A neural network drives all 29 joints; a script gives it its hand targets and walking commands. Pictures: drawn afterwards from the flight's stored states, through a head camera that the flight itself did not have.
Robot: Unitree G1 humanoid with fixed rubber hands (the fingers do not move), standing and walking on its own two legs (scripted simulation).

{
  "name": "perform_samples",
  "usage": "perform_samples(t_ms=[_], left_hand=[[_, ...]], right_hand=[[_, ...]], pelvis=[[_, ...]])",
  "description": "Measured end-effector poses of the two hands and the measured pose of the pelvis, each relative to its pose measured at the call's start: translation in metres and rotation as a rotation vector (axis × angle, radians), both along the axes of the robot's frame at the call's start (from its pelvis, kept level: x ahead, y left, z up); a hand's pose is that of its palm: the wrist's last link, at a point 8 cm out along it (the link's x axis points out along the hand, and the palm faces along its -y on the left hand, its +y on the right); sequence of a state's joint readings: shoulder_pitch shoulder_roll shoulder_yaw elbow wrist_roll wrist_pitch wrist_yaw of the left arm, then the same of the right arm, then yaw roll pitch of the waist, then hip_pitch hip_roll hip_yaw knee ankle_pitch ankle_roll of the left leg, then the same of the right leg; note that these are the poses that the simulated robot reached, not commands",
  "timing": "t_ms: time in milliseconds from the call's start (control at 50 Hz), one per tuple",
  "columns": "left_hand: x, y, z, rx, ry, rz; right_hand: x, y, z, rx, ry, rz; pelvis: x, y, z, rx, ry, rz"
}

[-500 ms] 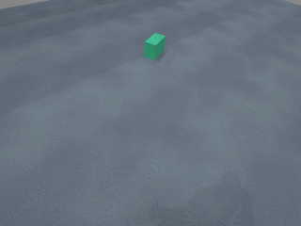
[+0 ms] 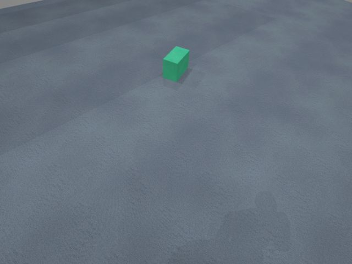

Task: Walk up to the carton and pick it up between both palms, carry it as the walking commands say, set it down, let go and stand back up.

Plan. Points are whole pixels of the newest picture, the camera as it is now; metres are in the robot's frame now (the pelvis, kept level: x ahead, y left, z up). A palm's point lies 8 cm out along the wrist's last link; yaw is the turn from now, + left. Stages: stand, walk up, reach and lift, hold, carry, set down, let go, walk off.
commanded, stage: walk up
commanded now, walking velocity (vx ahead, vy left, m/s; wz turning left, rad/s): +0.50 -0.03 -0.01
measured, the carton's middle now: (176, 63) +1.87 -0.04 -0.66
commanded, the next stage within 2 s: none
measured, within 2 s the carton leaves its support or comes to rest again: neither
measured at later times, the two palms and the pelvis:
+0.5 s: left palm (96, 211) +0.29 +0.22 -0.11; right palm (282, 208) +0.30 -0.30 -0.12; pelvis +0.25 -0.04 +0.01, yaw +0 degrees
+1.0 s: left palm (115, 124) +0.59 +0.22 -0.11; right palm (268, 171) +0.41 -0.28 -0.10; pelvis +0.44 -0.02 +0.01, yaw -1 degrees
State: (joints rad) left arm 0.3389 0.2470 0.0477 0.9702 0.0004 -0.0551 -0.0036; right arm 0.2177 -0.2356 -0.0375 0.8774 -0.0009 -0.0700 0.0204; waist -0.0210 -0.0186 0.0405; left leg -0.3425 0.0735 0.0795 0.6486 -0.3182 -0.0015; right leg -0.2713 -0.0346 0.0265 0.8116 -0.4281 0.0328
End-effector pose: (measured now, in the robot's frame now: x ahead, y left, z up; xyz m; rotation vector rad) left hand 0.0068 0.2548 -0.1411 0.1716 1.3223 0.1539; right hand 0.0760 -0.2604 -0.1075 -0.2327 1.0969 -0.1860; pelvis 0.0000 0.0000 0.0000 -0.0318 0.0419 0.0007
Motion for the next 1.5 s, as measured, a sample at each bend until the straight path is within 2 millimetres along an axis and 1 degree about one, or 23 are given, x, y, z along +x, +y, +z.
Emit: perform_samples(t_ms=[100,180,240,280,320,340,380,460,520,580,620,680,720,840,940,1000,1060,1120,1260,1340,1420,1460,1500], left_hand=[[0.117,-0.003,0.011,-0.03,-0.171,-0.032],[0.212,-0.013,0.024,-0.045,-0.301,-0.069],[0.274,-0.025,0.031,-0.049,-0.365,-0.098],[0.308,-0.034,0.031,-0.042,-0.384,-0.11],[0.332,-0.043,0.027,-0.025,-0.379,-0.114],[0.338,-0.045,0.024,-0.012,-0.368,-0.112],[0.334,-0.047,0.019,0.012,-0.314,-0.096],[0.297,-0.04,0.022,0.045,-0.152,-0.04],[0.276,-0.033,0.028,0.055,-0.05,-0.009],[0.272,-0.024,0.03,0.053,0.011,0.009],[0.28,-0.017,0.028,0.045,0.031,0.014],[0.308,-0.005,0.012,0.022,0.033,0.009],[0.338,-0.001,0.004,0.003,0.009,-0.01],[0.463,-0.005,0.018,-0.031,-0.195,-0.054],[0.549,-0.02,0.03,-0.046,-0.295,-0.085],[0.587,-0.035,0.034,-0.05,-0.32,-0.101],[0.616,-0.05,0.033,-0.03,-0.318,-0.113],[0.628,-0.062,0.028,0.011,-0.302,-0.105],[0.577,-0.051,0.039,0.077,-0.082,-0.033],[0.57,-0.041,0.042,0.079,-0.004,-0.012],[0.59,-0.027,0.031,0.055,0.032,-0.008],[0.609,-0.018,0.016,0.035,0.031,-0.016],[0.638,-0.016,0.007,0.014,0.009,-0.036]], right_hand=[[-0.02,-0.001,0.005,-0.008,0.169,-0.064],[-0.02,-0.005,0.005,-0.003,0.269,-0.091],[-0.007,-0.013,0.001,0.008,0.317,-0.102],[0.013,-0.02,-0.007,0.019,0.33,-0.102],[0.039,-0.029,-0.019,0.032,0.328,-0.097],[0.054,-0.034,-0.024,0.037,0.32,-0.091],[0.091,-0.042,-0.028,0.044,0.27,-0.077],[0.185,-0.044,-0.016,0.05,0.112,-0.033],[0.246,-0.038,-0.005,0.053,0.021,-0.004],[0.292,-0.029,0.003,0.051,-0.027,0.015],[0.316,-0.021,0.005,0.045,-0.039,0.021],[0.338,-0.009,0.001,0.022,-0.028,0.015],[0.338,-0.004,-0.001,0.013,0.005,-0.013],[0.316,-0.003,0.005,0.004,0.166,-0.08],[0.321,-0.013,0.007,0.004,0.236,-0.104],[0.337,-0.024,0.003,0.011,0.256,-0.108],[0.361,-0.038,-0.009,0.036,0.264,-0.109],[0.39,-0.053,-0.026,0.06,0.255,-0.094],[0.5,-0.056,-0.015,0.088,0.083,-0.054],[0.553,-0.047,-0.006,0.092,0.031,-0.033],[0.593,-0.033,-0.003,0.07,0.016,-0.025],[0.604,-0.026,-0.008,0.047,0.027,-0.033],[0.603,-0.021,-0.009,0.037,0.058,-0.061]], pelvis=[[0.053,0.002,0.01,-0.009,0.0,0.001],[0.09,-0.003,0.01,-0.005,0.001,0.004],[0.119,-0.013,0.007,0.004,0.002,0.006],[0.141,-0.021,0.002,0.015,0.016,0.007],[0.165,-0.031,-0.006,0.023,0.028,0.005],[0.177,-0.036,-0.009,0.024,0.015,0.005],[0.197,-0.043,-0.008,0.03,-0.008,0.0],[0.235,-0.046,0.004,0.036,-0.029,0.003],[0.26,-0.042,0.012,0.038,-0.033,0.007],[0.283,-0.033,0.015,0.032,-0.035,0.009],[0.3,-0.025,0.014,0.022,-0.022,0.008],[0.325,-0.009,0.005,0.001,-0.008,0.004],[0.34,-0.003,0.002,0.002,-0.018,-0.008],[0.388,0.001,0.014,-0.005,-0.017,-0.012],[0.423,-0.009,0.016,-0.001,-0.011,-0.013],[0.445,-0.022,0.014,0.008,0.0,-0.014],[0.47,-0.039,0.008,0.032,0.032,-0.02],[0.494,-0.056,-0.002,0.045,0.003,-0.016],[0.548,-0.062,0.015,0.057,-0.037,-0.02],[0.576,-0.053,0.019,0.051,-0.042,-0.021],[0.606,-0.036,0.014,0.027,-0.018,-0.023],[0.621,-0.025,0.005,0.009,-0.02,-0.028],[0.635,-0.019,0.002,0.011,-0.032,-0.041]])
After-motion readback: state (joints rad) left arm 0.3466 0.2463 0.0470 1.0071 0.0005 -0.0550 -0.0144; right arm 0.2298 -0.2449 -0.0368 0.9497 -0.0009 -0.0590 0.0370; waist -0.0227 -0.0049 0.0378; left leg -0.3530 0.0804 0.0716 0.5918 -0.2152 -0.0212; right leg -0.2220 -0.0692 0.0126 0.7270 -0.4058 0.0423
